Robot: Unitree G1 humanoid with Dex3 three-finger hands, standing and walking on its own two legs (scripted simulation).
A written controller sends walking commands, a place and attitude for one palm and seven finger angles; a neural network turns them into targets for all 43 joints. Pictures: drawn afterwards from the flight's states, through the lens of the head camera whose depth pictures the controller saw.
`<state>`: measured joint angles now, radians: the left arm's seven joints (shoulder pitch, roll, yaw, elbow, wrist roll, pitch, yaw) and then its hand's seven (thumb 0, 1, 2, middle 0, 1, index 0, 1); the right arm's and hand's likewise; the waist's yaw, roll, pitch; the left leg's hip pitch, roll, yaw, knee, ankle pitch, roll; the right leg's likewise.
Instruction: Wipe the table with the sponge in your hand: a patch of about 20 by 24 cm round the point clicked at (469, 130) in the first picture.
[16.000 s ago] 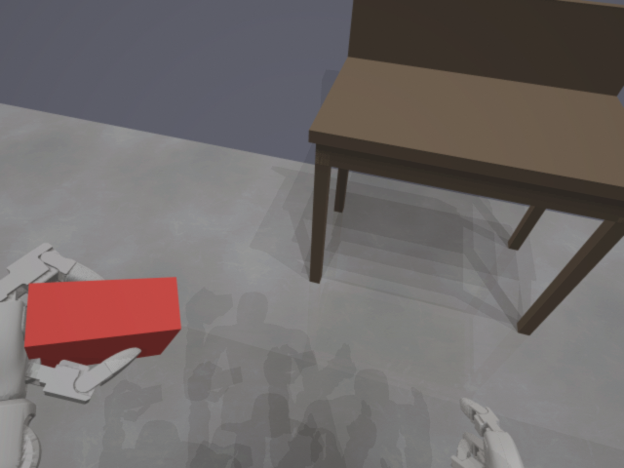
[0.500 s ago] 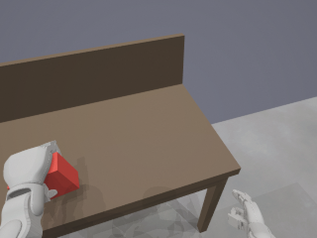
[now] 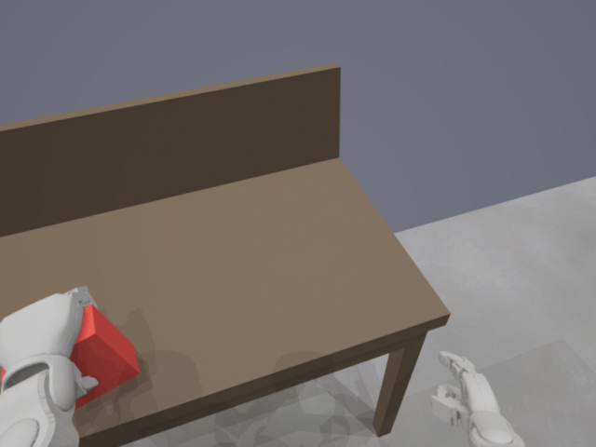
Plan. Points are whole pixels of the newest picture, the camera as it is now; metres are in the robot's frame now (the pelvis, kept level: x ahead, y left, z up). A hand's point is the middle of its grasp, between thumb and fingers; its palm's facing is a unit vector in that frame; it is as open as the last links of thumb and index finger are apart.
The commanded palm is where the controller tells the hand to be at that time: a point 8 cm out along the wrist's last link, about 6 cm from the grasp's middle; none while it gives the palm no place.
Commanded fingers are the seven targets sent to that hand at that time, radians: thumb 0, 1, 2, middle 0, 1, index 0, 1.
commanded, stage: move the sponge above the wiping area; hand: left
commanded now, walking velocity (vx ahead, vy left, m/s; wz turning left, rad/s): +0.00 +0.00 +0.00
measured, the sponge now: (85, 367) +0.19 +0.33 +0.02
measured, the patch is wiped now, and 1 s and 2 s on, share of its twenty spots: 0.00 0.00 0.00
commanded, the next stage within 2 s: lower the sponge onto the table in 1.42 s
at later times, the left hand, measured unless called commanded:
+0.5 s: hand (92, 371) +0.18 +0.31 +0.03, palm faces -0.15 -0.19 -0.97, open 9.5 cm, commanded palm +0.16 +0.30 +0.12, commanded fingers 0.00 0.10 1.30 -1.20 -1.60 -1.20 -1.60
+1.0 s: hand (119, 375) +0.18 +0.27 +0.03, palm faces -0.16 -0.19 -0.97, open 9.5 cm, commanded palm +0.16 +0.29 +0.12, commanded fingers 0.00 0.10 1.30 -1.20 -1.60 -1.20 -1.60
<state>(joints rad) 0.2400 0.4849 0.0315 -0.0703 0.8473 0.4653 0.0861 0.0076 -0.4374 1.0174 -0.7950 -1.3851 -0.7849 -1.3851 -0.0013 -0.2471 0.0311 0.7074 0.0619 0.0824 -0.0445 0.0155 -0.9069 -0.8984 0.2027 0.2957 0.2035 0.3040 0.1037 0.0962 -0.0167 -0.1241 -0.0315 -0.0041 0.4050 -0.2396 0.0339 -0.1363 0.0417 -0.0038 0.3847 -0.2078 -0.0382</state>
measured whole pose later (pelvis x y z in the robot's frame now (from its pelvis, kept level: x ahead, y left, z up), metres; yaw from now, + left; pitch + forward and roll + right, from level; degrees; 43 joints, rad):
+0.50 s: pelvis -0.01 +0.00 +0.00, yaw +0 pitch -2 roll +0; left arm 0.26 0.47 -0.03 -0.06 0.85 0.42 -0.01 0.01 -0.44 1.02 -0.80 -1.39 -0.79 -1.39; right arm 0.01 -0.26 0.03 0.68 0.05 0.06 -0.05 0.02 -0.91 -0.90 0.20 0.30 0.20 0.30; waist 0.10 0.10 0.00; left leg -0.14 -0.04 -0.01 0.41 -0.23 0.04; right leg -0.15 0.04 -0.01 0.39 -0.20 -0.04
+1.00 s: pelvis +0.00 +0.00 +0.00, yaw +0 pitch -2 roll +0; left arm 0.30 0.44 -0.09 -0.13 0.91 0.29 0.00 0.01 -0.44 1.02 -0.80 -1.39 -0.79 -1.39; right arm 0.02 -0.26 0.02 0.67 0.02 0.05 -0.05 0.01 -0.91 -0.90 0.20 0.30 0.20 0.30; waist 0.13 0.09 0.00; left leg -0.14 -0.04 -0.01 0.42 -0.24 0.04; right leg -0.15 0.04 -0.01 0.40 -0.21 -0.03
